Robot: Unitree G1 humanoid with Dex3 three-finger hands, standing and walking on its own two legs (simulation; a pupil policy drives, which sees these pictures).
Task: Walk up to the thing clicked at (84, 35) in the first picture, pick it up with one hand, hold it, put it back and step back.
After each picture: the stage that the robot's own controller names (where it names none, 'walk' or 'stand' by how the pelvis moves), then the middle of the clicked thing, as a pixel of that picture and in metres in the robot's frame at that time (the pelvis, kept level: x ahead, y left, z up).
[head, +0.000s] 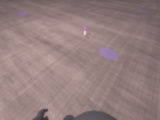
stand; (85, 32) +2.18 +0.16 -0.66
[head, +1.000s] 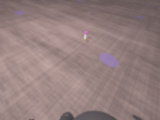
walk; (85, 36) +2.04 +0.15 -0.64
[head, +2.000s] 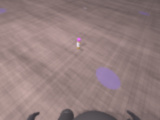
walk; (78, 43) +1.44 +0.24 -0.64
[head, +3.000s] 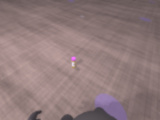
walk; (73, 62) +0.98 +0.24 -0.65
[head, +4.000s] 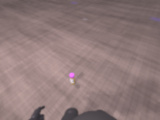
walk; (72, 79) +0.63 +0.25 -0.62
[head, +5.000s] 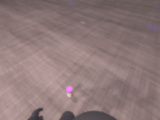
walk; (69, 92) +0.44 +0.19 -0.63
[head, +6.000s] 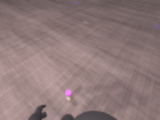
stand; (69, 95) +0.38 +0.21 -0.64
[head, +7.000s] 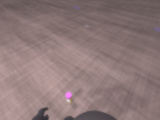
stand; (69, 98) +0.38 +0.22 -0.66
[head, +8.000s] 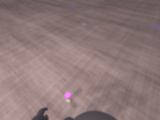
stand; (68, 98) +0.37 +0.22 -0.66
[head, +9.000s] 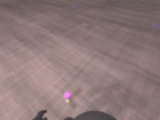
stand; (67, 98) +0.37 +0.24 -0.66
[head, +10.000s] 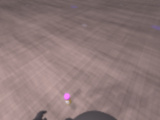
stand; (67, 99) +0.36 +0.24 -0.66
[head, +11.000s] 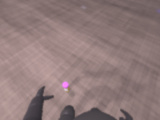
go down; (66, 87) +0.39 +0.23 -0.62
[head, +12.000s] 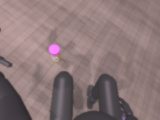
go down; (55, 55) +0.46 +0.25 -0.23
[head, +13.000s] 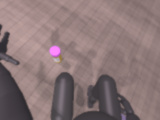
close in; (56, 55) +0.46 +0.24 -0.26
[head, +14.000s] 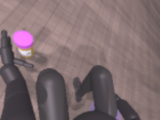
close in; (25, 47) +0.44 +0.29 -0.17
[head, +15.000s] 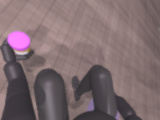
lift; (22, 48) +0.43 +0.29 -0.17
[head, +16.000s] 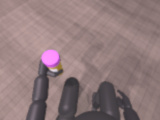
lift; (55, 65) +0.34 +0.23 +0.00
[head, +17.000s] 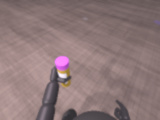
hold; (64, 73) +0.32 +0.17 +0.05
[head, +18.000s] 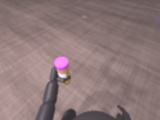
hold; (64, 73) +0.33 +0.17 +0.04
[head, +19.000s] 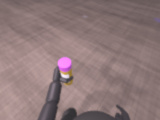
crouch; (66, 73) +0.33 +0.16 +0.03
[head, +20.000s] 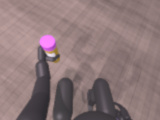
crouch; (52, 52) +0.46 +0.22 -0.05
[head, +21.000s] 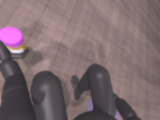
lower; (17, 46) +0.45 +0.29 -0.17
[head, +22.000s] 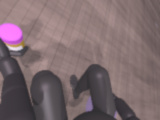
lower; (16, 43) +0.45 +0.30 -0.17
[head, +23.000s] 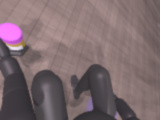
lower; (16, 43) +0.45 +0.30 -0.17
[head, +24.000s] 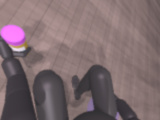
lower; (19, 44) +0.44 +0.30 -0.17
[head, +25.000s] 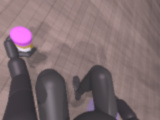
loosen; (25, 45) +0.44 +0.28 -0.17
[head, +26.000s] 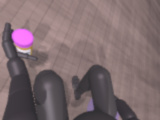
withdraw; (24, 46) +0.44 +0.28 -0.17
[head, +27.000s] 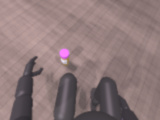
walk; (64, 58) +0.47 +0.22 -0.27
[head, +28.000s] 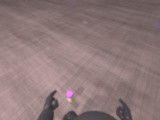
stand; (70, 97) +0.38 +0.18 -0.59
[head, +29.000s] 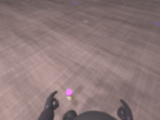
stand; (69, 95) +0.39 +0.20 -0.60
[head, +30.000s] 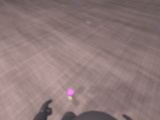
stand; (71, 95) +0.39 +0.18 -0.63
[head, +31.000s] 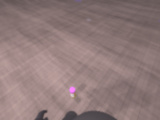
walk; (72, 92) +0.41 +0.19 -0.65
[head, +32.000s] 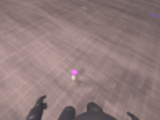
walk; (74, 75) +0.58 +0.14 -0.64
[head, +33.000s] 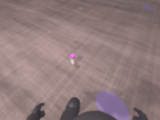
walk; (73, 60) +0.90 +0.30 -0.62
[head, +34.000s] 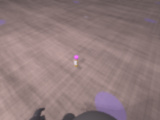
stand; (76, 61) +1.03 +0.22 -0.64
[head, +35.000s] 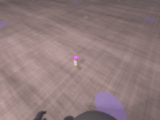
stand; (76, 61) +1.03 +0.23 -0.66
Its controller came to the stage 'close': yes
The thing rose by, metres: 0.69
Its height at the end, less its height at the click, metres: +0.00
